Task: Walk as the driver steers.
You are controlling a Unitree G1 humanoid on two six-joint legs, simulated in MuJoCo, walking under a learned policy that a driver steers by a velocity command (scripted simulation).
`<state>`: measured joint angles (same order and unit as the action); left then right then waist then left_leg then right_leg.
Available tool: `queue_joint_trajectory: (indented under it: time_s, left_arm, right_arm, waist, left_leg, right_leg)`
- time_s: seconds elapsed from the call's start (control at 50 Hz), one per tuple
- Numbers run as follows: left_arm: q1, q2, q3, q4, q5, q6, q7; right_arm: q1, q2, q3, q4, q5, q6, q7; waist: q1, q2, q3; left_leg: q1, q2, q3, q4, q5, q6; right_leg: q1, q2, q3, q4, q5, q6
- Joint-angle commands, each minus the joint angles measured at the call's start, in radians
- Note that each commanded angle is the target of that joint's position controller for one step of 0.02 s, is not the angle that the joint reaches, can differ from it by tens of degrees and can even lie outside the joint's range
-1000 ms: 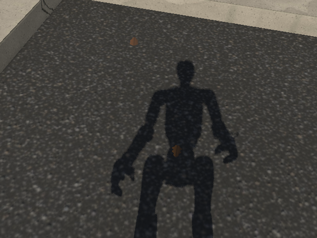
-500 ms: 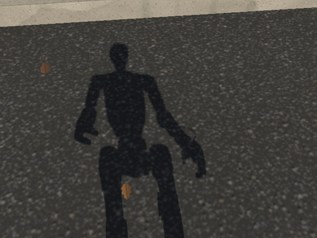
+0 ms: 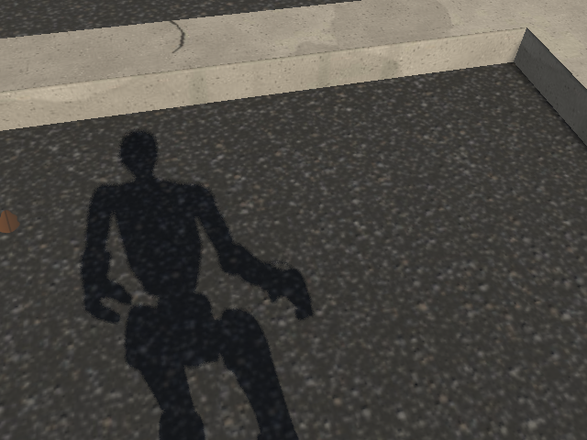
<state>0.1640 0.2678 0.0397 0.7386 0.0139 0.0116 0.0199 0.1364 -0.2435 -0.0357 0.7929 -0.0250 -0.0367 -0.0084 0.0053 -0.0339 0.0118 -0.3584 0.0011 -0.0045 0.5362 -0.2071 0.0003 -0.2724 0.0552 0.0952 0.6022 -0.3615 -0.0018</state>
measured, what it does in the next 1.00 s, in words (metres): walks ahead: right foot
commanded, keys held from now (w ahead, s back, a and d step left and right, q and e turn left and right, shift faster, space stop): no key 0.42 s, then w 0.28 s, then s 0.30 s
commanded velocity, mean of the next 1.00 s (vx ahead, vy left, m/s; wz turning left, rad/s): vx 0.09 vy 0.00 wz -0.03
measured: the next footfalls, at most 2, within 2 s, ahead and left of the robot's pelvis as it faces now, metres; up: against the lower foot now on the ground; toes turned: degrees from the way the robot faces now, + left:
right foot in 1.00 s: +0.25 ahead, -0.09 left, +0.00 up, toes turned +2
left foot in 1.28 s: +0.11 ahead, +0.13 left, +0.00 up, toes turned +3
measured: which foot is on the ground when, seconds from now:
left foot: down 0.00-1.00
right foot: down 0.00-0.70, up 0.72-0.98, down 1.00-1.00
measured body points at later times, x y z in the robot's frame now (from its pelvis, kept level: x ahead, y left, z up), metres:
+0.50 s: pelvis +0.02 +0.01 +0.00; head +0.02 +0.01 +0.45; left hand +0.10 +0.27 -0.13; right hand +0.15 -0.25 -0.12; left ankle +0.05 +0.12 -0.73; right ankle -0.02 -0.12 -0.73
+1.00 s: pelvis +0.13 +0.03 +0.00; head +0.15 +0.03 +0.45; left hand +0.28 +0.28 -0.11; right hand +0.16 -0.24 -0.14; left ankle +0.05 +0.12 -0.73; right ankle +0.21 -0.09 -0.73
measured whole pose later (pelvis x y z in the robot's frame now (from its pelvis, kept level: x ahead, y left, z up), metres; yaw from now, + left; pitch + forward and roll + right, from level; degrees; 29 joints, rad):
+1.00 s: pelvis +0.13 +0.03 +0.00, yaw +2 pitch -1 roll +1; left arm 0.09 0.25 0.05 0.86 -0.01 -0.03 0.02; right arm 0.25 -0.23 -0.02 1.02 0.01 -0.02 -0.03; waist -0.04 -0.02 0.07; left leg -0.07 -0.05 0.00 0.42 -0.34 0.04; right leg -0.36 -0.01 0.01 0.51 -0.04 0.00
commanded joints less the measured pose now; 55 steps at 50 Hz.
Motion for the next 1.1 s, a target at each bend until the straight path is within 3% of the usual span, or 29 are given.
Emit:
queue_joint_trajectory:
  time_s: [0.02, 0.06, 0.08, 0.18, 0.42, 0.44, 0.5, 0.54, 0.6, 0.64, 0.66, 0.68, 0.7, 0.72, 0.74, 0.76, 0.78, 0.8, 0.82, 0.86, 0.9, 0.94, 0.98, 1.0, 1.02, 1.04, 1.06, 1.08, 1.1]
  left_arm:
    - [0.067, 0.098, 0.029, -0.028, 0.000, 0.023, 0.003]
    - [0.046, 0.119, 0.032, -0.017, -0.001, 0.033, -0.004]
    - [0.040, 0.103, 0.030, -0.016, -0.002, 0.030, -0.006]
    - [0.040, 0.090, 0.028, 0.014, 0.000, 0.004, -0.002]
    - [0.069, 0.083, 0.025, 0.099, -0.005, -0.009, 0.013]
    - [0.090, 0.077, 0.025, 0.116, -0.006, -0.009, 0.013]
    - [0.105, 0.100, 0.032, 0.127, -0.021, -0.013, 0.017]
    - [0.142, 0.108, 0.034, 0.130, -0.032, -0.038, 0.017]
    - [0.169, 0.156, 0.048, 0.145, -0.038, -0.071, 0.010]
    - [0.123, 0.138, 0.044, 0.131, -0.039, -0.076, 0.004]
    - [0.073, 0.123, 0.039, 0.112, -0.040, -0.077, 0.002]
    - [0.020, 0.094, 0.030, 0.080, -0.040, -0.085, 0.002]
    - [0.006, 0.062, 0.025, 0.050, -0.032, -0.102, 0.004]
    - [0.015, 0.092, 0.032, 0.048, -0.033, -0.115, 0.008]
    - [0.056, 0.107, 0.039, 0.069, -0.043, -0.115, 0.005]
    - [0.085, 0.093, 0.037, 0.090, -0.042, -0.106, 0.003]
    - [0.086, 0.078, 0.038, 0.099, -0.035, -0.094, 0.002]
    - [0.073, 0.059, 0.038, 0.098, -0.028, -0.081, 0.004]
    - [0.059, 0.027, 0.030, 0.095, -0.026, -0.070, 0.002]
    - [0.024, -0.006, 0.015, 0.089, -0.029, -0.060, 0.001]
    - [0.008, 0.025, 0.018, 0.090, -0.034, -0.055, 0.004]
    - [0.010, 0.054, 0.025, 0.097, -0.033, -0.046, 0.004]
    - [0.012, 0.095, 0.038, 0.100, -0.015, -0.042, 0.006]
    - [0.008, 0.150, 0.053, 0.092, -0.005, -0.040, 0.014]
    - [-0.009, 0.208, 0.063, 0.081, 0.004, -0.029, 0.023]
    - [0.006, 0.164, 0.051, 0.081, 0.007, -0.015, 0.022]
    - [0.017, 0.113, 0.033, 0.084, 0.005, -0.011, 0.018]
    - [0.014, 0.136, 0.036, 0.086, 0.006, -0.012, 0.016]
    - [-0.013, 0.171, 0.043, 0.082, 0.003, -0.014, 0.018]
  right_arm:
    - [-0.059, -0.137, -0.024, -0.059, 0.012, -0.006, 0.006]
    - [-0.039, -0.140, -0.026, -0.057, 0.011, -0.008, 0.015]
    - [-0.044, -0.143, -0.026, -0.051, 0.009, -0.010, 0.016]
    - [-0.043, -0.116, -0.022, -0.030, 0.017, -0.005, 0.004]
    - [-0.061, -0.111, -0.025, 0.059, 0.020, 0.016, -0.003]
    - [-0.047, -0.104, -0.023, 0.075, 0.019, 0.018, -0.004]
    - [-0.048, -0.120, -0.030, 0.092, 0.035, 0.018, -0.010]
    - [-0.062, -0.107, -0.027, 0.088, 0.045, -0.010, -0.008]
    - [-0.080, -0.086, -0.025, 0.079, 0.056, -0.066, 0.011]
    - [-0.004, -0.103, -0.032, 0.110, 0.057, -0.085, 0.024]
    - [0.083, -0.117, -0.040, 0.146, 0.057, -0.088, 0.028]
    - [0.184, -0.168, -0.058, 0.183, 0.056, -0.091, 0.029]
    - [0.324, -0.268, -0.090, 0.222, 0.053, -0.088, 0.033]
    - [0.316, -0.223, -0.069, 0.214, 0.029, -0.086, 0.038]
    - [0.244, -0.171, -0.049, 0.197, 0.019, -0.085, 0.038]
    - [0.189, -0.149, -0.040, 0.175, 0.017, -0.079, 0.034]
    - [0.145, -0.127, -0.030, 0.165, 0.027, -0.068, 0.028]
    - [0.110, -0.081, -0.011, 0.162, 0.027, -0.057, 0.018]
    - [0.098, -0.065, -0.001, 0.168, 0.021, -0.045, 0.010]
    - [0.095, -0.120, -0.007, 0.176, 0.011, -0.022, -0.010]
    - [0.116, -0.181, -0.020, 0.184, 0.019, -0.004, -0.023]
    - [0.088, -0.183, -0.021, 0.181, 0.037, 0.008, -0.027]
    - [0.080, -0.172, -0.020, 0.186, 0.050, 0.014, -0.027]
    - [0.117, -0.165, -0.020, 0.192, 0.035, 0.010, -0.025]
    - [0.197, -0.131, -0.015, 0.200, 0.010, 0.004, -0.020]
    - [0.225, -0.097, -0.007, 0.216, 0.016, 0.011, -0.021]
    - [0.165, -0.096, -0.007, 0.199, 0.026, 0.029, -0.023]
    - [0.101, -0.125, -0.016, 0.176, 0.035, 0.048, -0.029]
    - [0.088, -0.139, -0.026, 0.174, 0.040, 0.069, -0.038]
  waist:
    - [0.041, 0.193, -0.131]
    - [0.001, 0.096, -0.080]
    - [0.004, 0.092, -0.074]
    - [-0.011, 0.035, -0.082]
    - [-0.009, 0.030, -0.026]
    - [-0.006, 0.028, -0.042]
    - [-0.001, 0.005, 0.053]
    - [0.017, -0.019, 0.118]
    - [0.014, -0.146, 0.149]
    - [-0.034, -0.128, 0.118]
    - [-0.075, -0.095, 0.088]
    - [-0.112, 0.024, 0.062]
    - [-0.146, 0.270, 0.000]
    - [-0.128, 0.281, 0.003]
    - [-0.072, 0.165, 0.035]
    - [-0.040, 0.111, 0.020]
    - [-0.022, 0.080, 0.021]
    - [-0.006, 0.094, 0.012]
    - [0.000, 0.126, 0.005]
    - [-0.002, 0.152, -0.026]
    - [-0.017, 0.155, -0.068]
    - [-0.006, 0.153, -0.068]
    - [0.016, 0.126, -0.042]
    - [0.007, 0.060, -0.053]
    - [-0.047, -0.067, -0.109]
    - [-0.019, -0.125, -0.187]
    - [0.011, -0.152, -0.210]
    - [0.038, -0.163, -0.202]
    - [0.030, -0.118, -0.185]
  left_leg:
    - [0.138, 0.203, -0.227, -0.123, 0.324, 0.128]
    - [0.108, 0.106, -0.121, -0.110, 0.126, 0.055]
    - [0.127, 0.092, -0.101, -0.095, 0.113, 0.040]
    - [0.195, 0.076, -0.074, -0.042, 0.234, 0.050]
    - [0.203, 0.050, -0.061, -0.062, 0.180, 0.038]
    - [0.207, 0.036, -0.048, -0.064, 0.081, 0.038]
    - [0.097, -0.006, -0.031, -0.041, -0.360, 0.057]
    - [0.003, -0.006, -0.040, -0.005, -0.406, 0.071]
    - [-0.106, -0.021, 0.017, 0.127, -0.198, 0.070]
    - [0.001, -0.008, 0.006, 0.045, -0.156, 0.094]
    - [0.120, -0.004, -0.016, -0.014, -0.133, 0.107]
    - [0.278, 0.054, -0.165, -0.112, -0.129, 0.148]
    - [0.514, 0.220, -0.494, -0.236, -0.072, 0.248]
    - [0.561, 0.349, -0.665, -0.280, 0.209, 0.305]
    - [0.507, 0.369, -0.567, -0.223, 0.481, 0.296]
    - [0.461, 0.341, -0.422, -0.185, 0.707, 0.270]
    - [0.422, 0.299, -0.303, -0.181, 0.806, 0.232]
    - [0.372, 0.245, -0.211, -0.190, 0.831, 0.184]
    - [0.335, 0.192, -0.143, -0.193, 0.868, 0.160]
    - [0.296, 0.145, -0.070, -0.177, 0.947, 0.150]
    - [0.301, 0.156, -0.071, -0.166, 0.971, 0.161]
    - [0.281, 0.168, -0.082, -0.142, 0.891, 0.163]
    - [0.229, 0.148, -0.091, -0.091, 0.760, 0.124]
    - [0.190, 0.108, -0.080, -0.050, 0.602, 0.081]
    - [0.107, 0.032, -0.043, 0.018, 0.257, 0.032]
    - [0.073, -0.021, -0.008, 0.152, -0.059, -0.013]
    - [0.041, -0.045, -0.015, 0.283, -0.348, -0.034]
    - [-0.015, -0.057, -0.036, 0.501, -0.520, -0.046]
    - [-0.044, -0.061, -0.060, 0.672, -0.539, -0.055]
  right_leg:
    - [0.061, -0.065, 0.018, -0.095, 0.122, 0.009]
    - [0.052, -0.067, 0.030, -0.115, 0.168, -0.028]
    - [0.037, -0.068, 0.032, -0.123, 0.167, -0.040]
    - [0.028, -0.082, 0.042, -0.141, 0.262, -0.034]
    - [0.034, -0.082, 0.035, -0.171, 0.242, -0.022]
    - [0.042, -0.074, 0.027, -0.184, 0.145, -0.026]
    - [-0.036, -0.079, 0.059, -0.213, -0.270, -0.084]
    - [-0.034, -0.131, 0.144, -0.261, -0.383, -0.129]
    - [0.073, -0.287, 0.378, -0.366, -0.324, -0.216]
    - [0.065, -0.276, 0.329, -0.308, -0.105, -0.197]
    - [0.017, -0.223, 0.239, -0.239, 0.006, -0.159]
    - [-0.096, -0.113, 0.092, -0.046, 0.164, -0.096]
    - [-0.306, 0.011, -0.057, 0.289, 0.142, -0.017]
    - [-0.461, 0.021, -0.009, 0.495, -0.199, 0.004]
    - [-0.473, -0.024, 0.031, 0.602, -0.214, -0.005]
    - [-0.435, -0.055, 0.014, 0.629, -0.168, -0.005]
    - [-0.412, -0.085, -0.011, 0.571, -0.119, 0.001]
    - [-0.341, -0.115, -0.023, 0.465, -0.048, 0.008]
    - [-0.269, -0.109, -0.053, 0.356, 0.005, 0.024]
    - [-0.142, -0.076, -0.098, 0.160, 0.086, 0.045]
    - [-0.058, -0.044, -0.119, 0.054, 0.177, 0.050]
    - [0.007, -0.038, -0.117, -0.031, 0.272, 0.033]
    - [0.094, -0.044, -0.103, -0.168, 0.447, -0.009]
    - [0.165, -0.111, -0.034, -0.174, 0.761, -0.041]
    - [0.278, -0.232, 0.064, -0.091, 1.168, -0.132]
    - [0.324, -0.346, 0.145, -0.080, 1.315, -0.253]
    - [0.303, -0.408, 0.223, -0.134, 1.263, -0.312]
    - [0.264, -0.430, 0.259, -0.184, 1.167, -0.339]
    - [0.202, -0.428, 0.237, -0.205, 1.091, -0.338]
Keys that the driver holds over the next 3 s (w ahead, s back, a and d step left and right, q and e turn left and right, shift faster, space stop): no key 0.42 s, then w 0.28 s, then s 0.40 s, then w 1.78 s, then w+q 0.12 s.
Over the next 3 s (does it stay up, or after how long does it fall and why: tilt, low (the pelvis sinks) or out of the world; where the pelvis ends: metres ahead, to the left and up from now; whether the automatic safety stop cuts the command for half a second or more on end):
stays up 0.97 -0.04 0.01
